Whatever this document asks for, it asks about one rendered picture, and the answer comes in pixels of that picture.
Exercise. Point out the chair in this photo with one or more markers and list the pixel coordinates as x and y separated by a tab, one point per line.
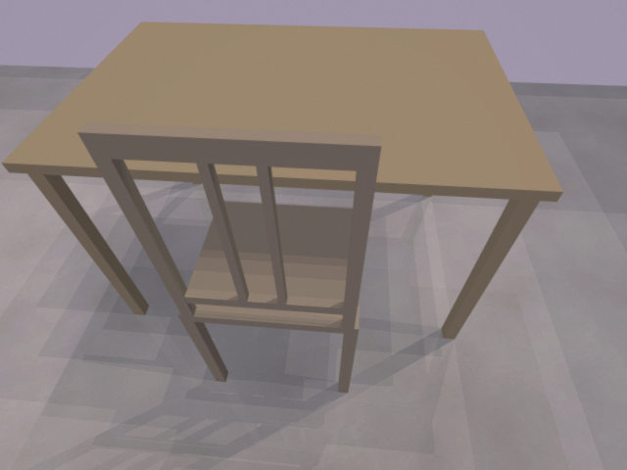
262	264

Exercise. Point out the table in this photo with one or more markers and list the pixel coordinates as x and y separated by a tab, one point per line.
449	121

